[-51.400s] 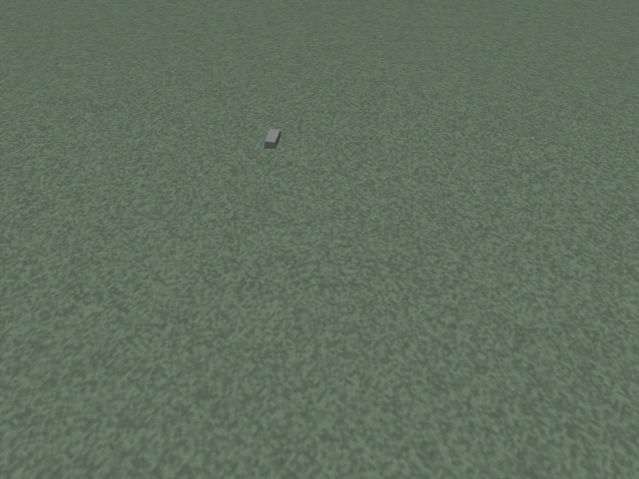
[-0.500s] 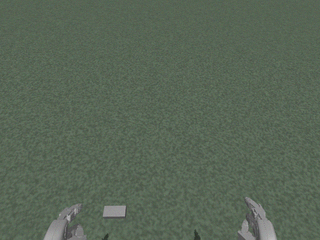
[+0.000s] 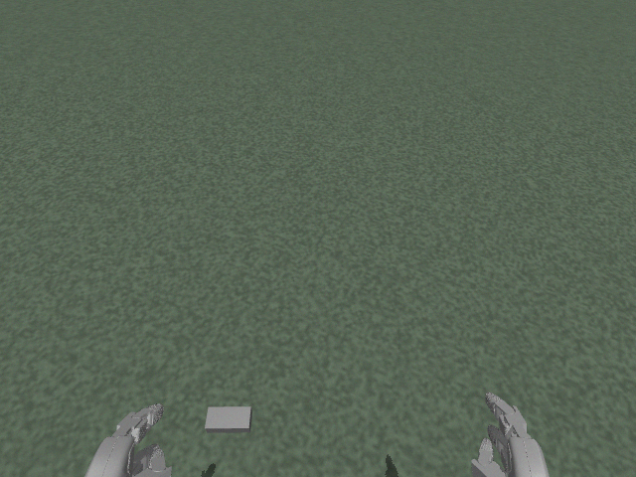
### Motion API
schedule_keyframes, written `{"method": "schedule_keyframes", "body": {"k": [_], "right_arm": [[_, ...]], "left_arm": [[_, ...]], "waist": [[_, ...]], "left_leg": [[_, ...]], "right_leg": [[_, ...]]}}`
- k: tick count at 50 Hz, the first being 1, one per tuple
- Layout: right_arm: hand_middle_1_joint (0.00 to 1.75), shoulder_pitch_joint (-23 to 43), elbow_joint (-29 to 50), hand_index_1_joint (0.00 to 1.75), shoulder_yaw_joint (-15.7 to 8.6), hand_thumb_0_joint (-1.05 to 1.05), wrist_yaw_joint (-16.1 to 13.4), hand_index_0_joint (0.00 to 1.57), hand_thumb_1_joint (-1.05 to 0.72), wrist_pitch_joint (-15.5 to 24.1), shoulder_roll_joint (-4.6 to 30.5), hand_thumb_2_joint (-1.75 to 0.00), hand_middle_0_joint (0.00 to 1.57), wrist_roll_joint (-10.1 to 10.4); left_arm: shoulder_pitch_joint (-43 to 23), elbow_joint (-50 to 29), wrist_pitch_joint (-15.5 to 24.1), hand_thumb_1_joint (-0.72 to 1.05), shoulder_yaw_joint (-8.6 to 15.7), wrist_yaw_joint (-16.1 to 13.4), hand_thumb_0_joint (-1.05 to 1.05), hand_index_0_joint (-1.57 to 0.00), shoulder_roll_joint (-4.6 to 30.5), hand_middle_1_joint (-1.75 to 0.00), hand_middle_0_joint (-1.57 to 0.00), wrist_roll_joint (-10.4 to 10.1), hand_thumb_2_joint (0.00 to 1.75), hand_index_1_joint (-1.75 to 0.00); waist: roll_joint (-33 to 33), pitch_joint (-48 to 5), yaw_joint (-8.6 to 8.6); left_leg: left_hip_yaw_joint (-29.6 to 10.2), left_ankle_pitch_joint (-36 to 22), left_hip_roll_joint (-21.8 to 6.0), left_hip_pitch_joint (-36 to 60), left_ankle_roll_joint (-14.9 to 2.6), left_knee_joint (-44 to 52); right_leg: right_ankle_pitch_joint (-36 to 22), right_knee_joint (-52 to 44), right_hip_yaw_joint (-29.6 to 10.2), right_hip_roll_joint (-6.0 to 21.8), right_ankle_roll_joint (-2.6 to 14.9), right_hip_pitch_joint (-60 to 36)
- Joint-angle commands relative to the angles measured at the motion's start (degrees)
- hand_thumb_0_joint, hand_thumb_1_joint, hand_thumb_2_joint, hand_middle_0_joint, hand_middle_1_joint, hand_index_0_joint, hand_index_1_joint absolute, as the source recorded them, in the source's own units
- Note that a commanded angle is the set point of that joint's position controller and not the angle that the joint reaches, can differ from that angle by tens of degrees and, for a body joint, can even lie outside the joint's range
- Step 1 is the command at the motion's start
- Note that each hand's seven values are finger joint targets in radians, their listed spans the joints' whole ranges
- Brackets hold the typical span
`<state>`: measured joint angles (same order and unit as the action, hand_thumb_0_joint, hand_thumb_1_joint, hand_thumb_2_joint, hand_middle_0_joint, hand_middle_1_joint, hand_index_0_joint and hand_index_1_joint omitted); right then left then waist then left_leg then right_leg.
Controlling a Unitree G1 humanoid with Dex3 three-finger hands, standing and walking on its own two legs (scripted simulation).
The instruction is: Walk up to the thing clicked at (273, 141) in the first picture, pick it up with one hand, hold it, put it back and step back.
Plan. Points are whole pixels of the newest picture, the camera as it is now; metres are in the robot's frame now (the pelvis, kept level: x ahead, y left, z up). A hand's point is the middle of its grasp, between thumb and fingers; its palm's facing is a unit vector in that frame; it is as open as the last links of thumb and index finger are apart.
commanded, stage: home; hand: left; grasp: from above
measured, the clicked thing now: (229, 419) +0.42 +0.23 -0.69
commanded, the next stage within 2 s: stand in 0.50 s
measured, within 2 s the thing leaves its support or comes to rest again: neither
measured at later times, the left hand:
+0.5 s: hand (170, 467) +0.17 +0.18 -0.05, palm faces +0.04 -0.98 -0.20, open 7.4 cm
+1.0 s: hand out of the picture +0.08 +0.24 -0.11, palm faces +0.04 -0.95 -0.32, open 7.4 cm
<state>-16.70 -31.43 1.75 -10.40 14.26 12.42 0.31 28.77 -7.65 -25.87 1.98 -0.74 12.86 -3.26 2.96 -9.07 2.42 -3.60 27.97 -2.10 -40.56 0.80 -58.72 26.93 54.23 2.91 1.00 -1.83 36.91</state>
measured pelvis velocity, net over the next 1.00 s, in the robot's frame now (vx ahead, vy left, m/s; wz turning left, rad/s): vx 0.00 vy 0.01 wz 0.00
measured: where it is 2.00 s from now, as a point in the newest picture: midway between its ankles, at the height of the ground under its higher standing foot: outside the picture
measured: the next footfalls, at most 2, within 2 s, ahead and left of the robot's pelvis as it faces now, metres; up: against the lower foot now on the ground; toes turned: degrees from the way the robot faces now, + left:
none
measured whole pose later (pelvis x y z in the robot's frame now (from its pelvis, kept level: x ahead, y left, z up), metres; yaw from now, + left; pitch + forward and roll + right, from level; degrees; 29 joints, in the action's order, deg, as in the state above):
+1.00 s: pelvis +0.00 +0.01 +0.04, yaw +0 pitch -2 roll -1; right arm -10.9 -54.7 -3.1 -0.9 0.9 16.5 -2.7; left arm 12.9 50.6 -1.8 2.9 -2.0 16.6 2.1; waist -0.3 2.7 -0.9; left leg -0.9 19.4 0.3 -17.5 -0.6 -38.5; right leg 19.3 36.5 1.0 3.5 -2.9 15.4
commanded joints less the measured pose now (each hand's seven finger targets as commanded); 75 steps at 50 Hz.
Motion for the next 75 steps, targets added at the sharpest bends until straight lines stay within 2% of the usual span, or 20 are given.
{"method": "schedule_keyframes", "body": {"k": [1, 4, 5, 9, 12, 13, 29, 30, 31, 32, 34, 37, 40, 45, 50, 53, 60, 66, 70, 75], "right_arm": [[0.3, 4.04, 9.39, 0.3, -3.05, 0.0, -0.88, 0.2, -0.9, 3.19, 7.05, -0.9, 0.2, -0.14], [0.3, 3.65, 9.02, 0.3, -3.28, 0.0, -0.92, 0.2, -0.9, 3.0, 7.34, -0.9, 0.2, -0.11], [0.3, 4.02, 9.19, 0.3, -3.05, 0.0, -0.84, 0.2, -0.9, 3.01, 7.25, -0.9, 0.2, -0.15], [0.3, 4.26, 9.32, 0.3, -3.09, 0.0, -0.72, 0.2, -0.9, 3.05, 7.4, -0.9, 0.2, -0.05], [0.3, 4.32, 9.9, 0.3, -2.9, 0.0, -0.67, 0.2, -0.9, 3.07, 6.86, -0.9, 0.2, -0.01], [0.3, 4.02, 9.59, 0.3, -3.26, 0.0, -0.78, 0.2, -0.9, 2.99, 7.36, -0.9, 0.2, 0.03], [0.3, 3.65, 9.18, 0.3, -3.45, 0.0, -0.62, 0.2, -0.9, 2.33, 7.31, -0.9, 0.2, -0.06], [0.3, 8.03, -4.79, 0.3, -5.27, 0.0, 2.79, 0.2, -0.9, -3.99, 13.66, -0.9, 0.2, -7.22], [0.3, 8.07, -4.6, 0.3, -6.12, 0.0, 4.42, 0.2, -0.9, -6.28, 13.44, -0.9, 0.2, -6.94], [0.3, 7.08, -3.22, 0.3, -6.33, 0.0, 5.34, 0.2, -0.9, -7.51, 14.59, -0.9, 0.2, -7.25], [0.3, 7.09, -6.36, 0.3, -6.32, 0.0, 7.28, 0.2, -0.9, -8.43, 12.83, -0.9, 0.2, -4.72], [0.3, 8.49, -8.72, 0.3, -6.78, 0.0, 8.91, 0.2, -0.9, -9.28, 12.26, -0.9, 0.2, -3.08], [0.3, 8.07, -11.93, 0.3, -6.88, 0.0, 9.26, 0.2, -0.9, -10.51, 11.57, -0.9, 0.2, -3.28], [0.3, 9.35, -16.09, 0.3, -6.94, 0.0, 9.0, 0.2, -0.9, -11.43, 12.61, -0.9, 0.2, -3.3], [0.3, 8.18, -20.48, 0.3, -6.77, 0.0, 8.47, 0.2, -0.9, -12.11, 13.53, -0.9, 0.2, -2.69], [0.3, 8.4, -22.42, 0.3, -6.75, 0.0, 8.22, 0.2, -0.9, -12.42, 14.08, -0.9, 0.2, -2.49], [0.3, 8.88, -25.6, 0.3, -6.76, 0.0, 8.49, 0.2, -0.9, -13.22, 14.84, -0.9, 0.2, -2.16], [0.3, 9.28, -27.04, 0.3, -6.64, 0.0, 8.75, 0.2, -0.9, -13.3, 14.8, -0.9, 0.2, -2.02], [0.3, 9.14, -27.62, 0.3, -6.56, 0.0, 9.0, 0.2, -0.9, -13.57, 14.93, -0.9, 0.2, -1.99], [0.3, 9.87, -27.86, 0.3, -6.33, 0.0, 9.14, 0.2, -0.9, -13.36, 15.34, -0.9, 0.2, -1.82]], "left_arm": [[-1.03, -11.54, 2.8, 0.9, 3.16, -0.63, 0.0, -0.2, 5.83, -0.3, -0.2, 0.64, 0.9, -0.3], [-0.35, -10.54, 2.74, 0.9, 3.73, -0.85, 0.0, -0.2, 6.31, -0.3, -0.2, 0.67, 0.9, -0.3], [-1.05, -10.88, 2.77, 0.9, 2.46, -0.63, 0.0, -0.2, 5.5, -0.3, -0.2, 0.67, 0.9, -0.3], [-1.47, -10.33, 2.61, 0.9, 3.51, -0.75, 0.0, -0.2, 6.31, -0.3, -0.2, 0.68, 0.9, -0.3], [-1.77, -12.5, 2.84, 0.9, 2.12, -0.55, 0.0, -0.2, 5.1, -0.3, -0.2, 0.51, 0.9, -0.3], [-0.26, -10.21, 2.54, 0.9, 3.66, -0.75, 0.0, -0.2, 6.06, -0.3, -0.2, 0.47, 0.9, -0.3], [-1.16, -11.37, 3.11, 0.9, 3.62, -0.81, 0.0, -0.2, 6.34, -0.3, -0.2, 0.43, 0.9, -0.3], [-16.8, 8.73, 14.94, 0.9, 3.14, -3.18, 0.0, -0.2, 10.95, -0.3, -0.2, 7.14, 0.9, -0.3], [-11.55, 18.85, 18.66, 0.9, 4.36, -3.01, 0.0, -0.2, 11.67, -0.3, -0.2, 7.4, 0.9, -0.3], [-11.08, 21.52, 20.53, 0.9, 4.04, -2.62, 0.0, -0.2, 12.2, -0.3, -0.2, 7.18, 0.9, -0.3], [-13.24, 26.54, 22.56, 0.9, 3.31, -2.27, 0.0, -0.2, 12.67, -0.3, -0.2, 7.3, 0.9, -0.3], [-15.61, 33.75, 23.12, 0.9, 3.52, -1.99, 0.0, -0.2, 12.06, -0.3, -0.2, 6.01, 0.9, -0.3], [-19.03, 40.56, 24.64, 0.9, 3.53, -2.16, 0.0, -0.2, 12.6, -0.3, -0.2, 6.09, 0.9, -0.3], [-18.2, 49.94, 25.88, 0.9, 3.24, -2.07, 0.0, -0.2, 11.75, -0.3, -0.2, 5.77, 0.9, -0.3], [-18.42, 56.8, 26.4, 0.9, 2.88, -2.06, 0.0, -0.2, 12.47, -0.3, -0.2, 5.25, 0.9, -0.3], [-18.88, 59.92, 26.21, 0.9, 2.69, -2.06, 0.0, -0.2, 12.65, -0.3, -0.2, 5.12, 0.9, -0.3], [-18.58, 65.28, 26.3, 0.9, 2.15, -1.71, 0.0, -0.2, 13.1, -0.3, -0.2, 5.51, 0.9, -0.3], [-17.7, 67.73, 26.64, 0.9, 1.71, -1.52, 0.0, -0.2, 13.06, -0.3, -0.2, 5.48, 0.9, -0.3], [-17.82, 68.56, 26.56, 0.9, 1.74, -1.48, 0.0, -0.2, 13.69, -0.3, -0.2, 5.44, 0.9, -0.3], [-17.75, 69.1, 26.88, 0.9, 1.58, -1.38, 0.0, -0.2, 13.73, -0.3, -0.2, 5.23, 0.9, -0.3]], "waist": [[0.61, -5.19, -0.33], [0.13, -5.14, -0.25], [0.38, -3.87, -0.04], [0.57, -2.91, -0.28], [0.66, -4.69, -0.24], [-0.62, -4.21, -0.32], [-0.03, -4.88, -0.16], [-4.47, 8.22, -4.98], [-6.41, 2.63, -4.39], [-5.39, 1.16, -3.22], [-4.09, 0.15, -3.43], [-4.51, 0.52, -4.38], [-5.79, 3.15, -3.03], [-1.8, 6.21, -4.22], [-1.82, 6.83, -3.41], [-1.05, 8.22, -3.43], [-0.59, 12.56, -3.2], [-1.97, 13.4, -3.38], [-2.02, 14.9, -3.13], [-1.86, 12.55, -3.11]], "left_leg": [[1.23, -11.78, 1.6, 6.46, -1.11, 10.06], [1.14, -13.47, 1.42, 6.64, -1.05, 9.99], [1.09, -12.62, 1.31, 6.52, -1.03, 10.31], [0.6, -8.13, 1.31, 5.38, -1.12, 11.36], [0.59, -11.34, 1.31, 6.41, -0.98, 10.72], [1.03, -11.03, 1.47, 5.79, -1.16, 10.31], [1.34, -16.07, 1.45, 6.9, -1.06, 9.07], [0.18, -26.74, -0.4, 7.79, -3.77, 12.54], [1.97, -27.77, 0.03, 12.49, -4.12, 12.73], [0.31, -27.25, 0.02, 14.36, -4.55, 12.75], [0.37, -23.91, 0.71, 16.65, -4.14, 15.31], [-0.36, -20.77, 0.62, 19.57, -4.07, 17.43], [0.02, -17.38, 0.76, 22.11, -4.0, 20.26], [-2.9, -19.13, -1.47, 23.44, -4.27, 27.08], [-2.81, -23.43, -1.94, 27.89, -3.25, 31.48], [-3.35, -22.37, -2.71, 29.45, -3.17, 35.2], [-4.45, -10.39, -2.74, 27.28, -2.66, 41.69], [-4.28, -11.42, -2.82, 28.59, -2.53, 42.42], [-4.51, -7.82, -2.86, 26.99, -2.47, 43.49], [-3.9, -11.06, -3.08, 30.18, -2.56, 42.55]], "right_leg": [[-9.96, -8.16, 1.34, -2.04, 1.67, -2.4], [-11.3, -7.83, 1.42, -2.13, 1.68, -2.6], [-10.6, -7.89, 1.52, -2.2, 1.67, -1.97], [-6.9, -8.42, 1.51, -2.17, 1.62, -1.19], [-9.51, -8.02, 1.66, -2.16, 1.68, -1.9], [-9.26, -8.3, 1.43, -2.09, 1.58, -2.14], [-14.17, -7.6, 1.23, -1.96, 1.46, -3.03], [-16.34, -10.9, -3.15, 2.69, 4.39, -13.01], [-17.37, -11.26, -5.93, 3.09, 6.1, -14.43], [-20.58, -11.61, -7.05, 2.78, 6.56, -13.89], [-21.3, -11.7, -8.06, 4.45, 6.16, -17.6], [-17.0, -14.91, -6.46, 4.36, 4.3, -17.33], [-14.34, -18.98, -7.75, 5.38, 4.03, -16.66], [-16.64, -21.98, -4.95, 4.23, 2.88, -21.89], [-20.8, -26.66, -5.07, 4.96, 2.68, -26.24], [-18.91, -28.69, -4.45, 4.65, 2.3, -27.54], [-13.44, -33.21, -4.03, 4.57, 1.68, -29.14], [-13.65, -35.25, -4.36, 5.03, 1.61, -28.85], [-10.77, -35.88, -4.43, 4.87, 1.47, -28.44], [-13.04, -36.83, -5.09, 5.5, 1.6, -28.5]]}}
